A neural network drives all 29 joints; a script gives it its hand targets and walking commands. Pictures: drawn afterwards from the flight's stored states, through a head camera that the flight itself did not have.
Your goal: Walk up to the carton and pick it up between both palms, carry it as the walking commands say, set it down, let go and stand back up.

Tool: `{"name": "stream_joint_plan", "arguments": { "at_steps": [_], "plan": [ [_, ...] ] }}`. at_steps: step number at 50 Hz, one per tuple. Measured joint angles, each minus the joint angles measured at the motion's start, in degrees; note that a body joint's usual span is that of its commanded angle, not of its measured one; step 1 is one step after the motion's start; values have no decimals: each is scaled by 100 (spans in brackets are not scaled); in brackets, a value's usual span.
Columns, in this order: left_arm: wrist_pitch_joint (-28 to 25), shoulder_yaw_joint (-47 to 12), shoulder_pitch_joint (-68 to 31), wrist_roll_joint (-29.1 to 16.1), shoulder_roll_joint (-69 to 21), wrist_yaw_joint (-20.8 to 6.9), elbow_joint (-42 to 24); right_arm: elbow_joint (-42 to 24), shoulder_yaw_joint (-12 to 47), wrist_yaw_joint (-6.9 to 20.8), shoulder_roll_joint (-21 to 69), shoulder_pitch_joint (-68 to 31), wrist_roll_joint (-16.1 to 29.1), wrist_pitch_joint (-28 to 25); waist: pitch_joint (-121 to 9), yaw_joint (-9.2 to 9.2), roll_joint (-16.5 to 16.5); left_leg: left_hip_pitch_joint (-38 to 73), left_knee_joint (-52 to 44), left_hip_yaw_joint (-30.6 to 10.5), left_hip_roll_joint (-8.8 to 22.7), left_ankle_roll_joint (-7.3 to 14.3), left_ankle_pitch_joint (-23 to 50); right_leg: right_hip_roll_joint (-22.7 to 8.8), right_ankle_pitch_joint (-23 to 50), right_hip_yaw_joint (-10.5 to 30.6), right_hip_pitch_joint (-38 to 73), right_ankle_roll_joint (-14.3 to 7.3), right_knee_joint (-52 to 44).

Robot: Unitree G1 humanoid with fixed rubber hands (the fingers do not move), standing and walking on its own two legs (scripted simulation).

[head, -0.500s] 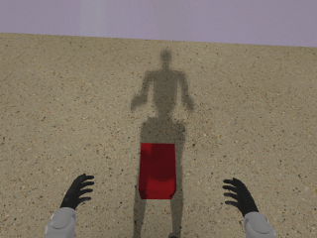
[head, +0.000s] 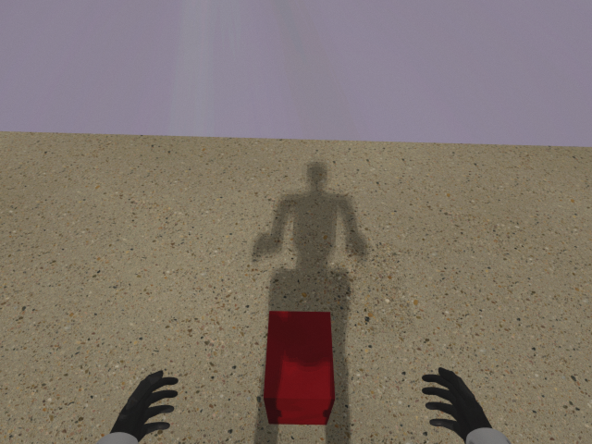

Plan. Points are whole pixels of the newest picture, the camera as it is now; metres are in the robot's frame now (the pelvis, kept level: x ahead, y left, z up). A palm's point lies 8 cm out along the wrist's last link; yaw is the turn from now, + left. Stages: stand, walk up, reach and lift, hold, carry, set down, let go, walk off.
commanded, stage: let go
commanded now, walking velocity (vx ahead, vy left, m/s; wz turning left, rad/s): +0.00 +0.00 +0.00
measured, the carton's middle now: (298, 369) +0.43 -0.01 -0.63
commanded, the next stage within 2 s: stand in 0.06 s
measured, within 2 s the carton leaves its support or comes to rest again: neither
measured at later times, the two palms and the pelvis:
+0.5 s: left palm out of the picture +0.13 +0.29 -0.09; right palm (506, 443) +0.15 -0.28 -0.09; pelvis +0.01 +0.00 +0.00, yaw +0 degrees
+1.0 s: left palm out of the picture +0.10 +0.30 -0.09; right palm out of the picture +0.11 -0.29 -0.09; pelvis +0.00 +0.00 +0.00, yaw +0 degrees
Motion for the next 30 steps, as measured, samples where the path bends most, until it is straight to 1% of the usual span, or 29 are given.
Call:
{"name": "stream_joint_plan", "arguments": {
  "at_steps": [3,7,10,16,30],
  "plan": [
    [-14,-21,31,2,41,77,47,22,7,-58,-5,5,41,102,-28,6,-30,-32,57,4,12,-12,-38,16,-36,0,-37,-17,64],
    [-299,-57,-90,2,255,363,671,698,10,-346,-223,-106,-97,-307,-351,48,-1,-486,344,-13,43,-48,-154,62,-91,-29,-435,-19,232],
    [-444,2,-123,20,451,463,1025,1119,-42,-425,-415,-152,-138,-536,-466,71,8,-648,419,-18,48,-45,-188,73,-110,-38,-584,-23,279],
    [-598,50,-140,16,686,535,1488,1603,-67,-470,-650,-187,-159,-769,-572,103,26,-715,393,-22,35,-30,-185,57,-113,-41,-646,-15,249],
    [-736,-64,-252,19,735,564,2089,2167,25,-506,-720,-287,-134,-942,-597,76,22,-506,130,-23,-14,13,-73,-10,-44,-31,-456,11,42]
  ]
}}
